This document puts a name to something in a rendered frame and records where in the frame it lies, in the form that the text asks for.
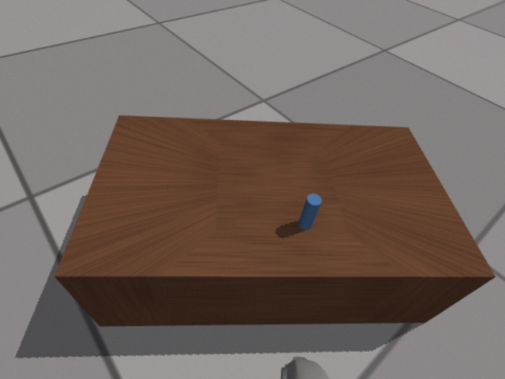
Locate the can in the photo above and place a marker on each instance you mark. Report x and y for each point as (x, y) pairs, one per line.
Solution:
(309, 212)

